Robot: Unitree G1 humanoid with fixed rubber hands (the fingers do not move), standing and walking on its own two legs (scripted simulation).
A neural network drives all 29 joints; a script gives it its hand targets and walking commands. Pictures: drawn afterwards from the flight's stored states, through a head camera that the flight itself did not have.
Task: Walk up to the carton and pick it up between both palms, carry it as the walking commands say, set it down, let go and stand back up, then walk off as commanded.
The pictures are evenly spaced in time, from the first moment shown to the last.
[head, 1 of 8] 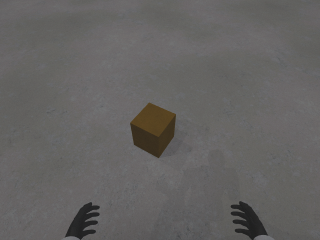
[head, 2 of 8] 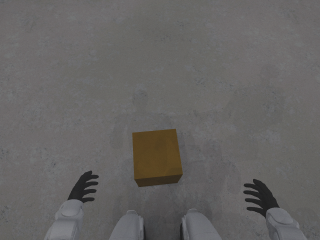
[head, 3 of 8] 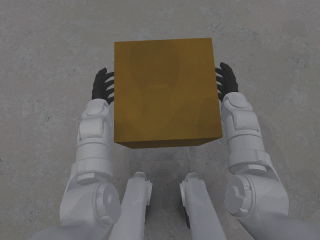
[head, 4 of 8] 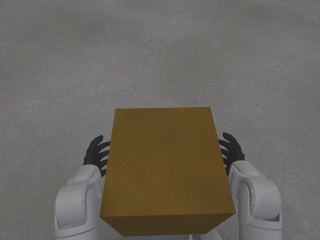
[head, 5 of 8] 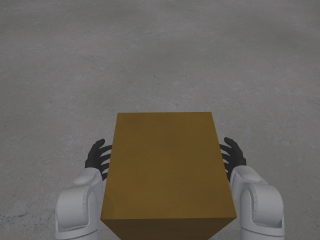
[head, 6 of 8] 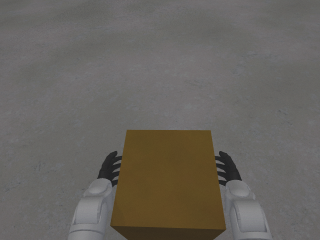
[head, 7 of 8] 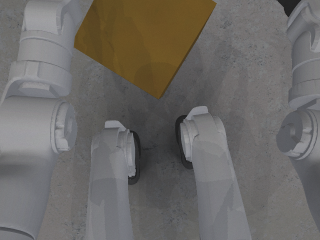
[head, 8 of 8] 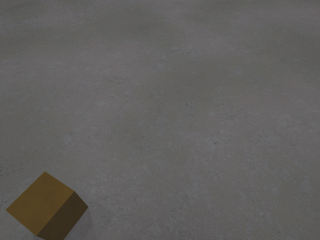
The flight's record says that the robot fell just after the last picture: no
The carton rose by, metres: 0.69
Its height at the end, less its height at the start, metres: +0.00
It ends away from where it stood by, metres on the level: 5.55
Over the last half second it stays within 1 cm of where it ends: yes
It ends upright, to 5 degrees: yes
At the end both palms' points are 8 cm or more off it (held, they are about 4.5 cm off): yes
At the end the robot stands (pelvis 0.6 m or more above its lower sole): yes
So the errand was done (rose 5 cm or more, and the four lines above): yes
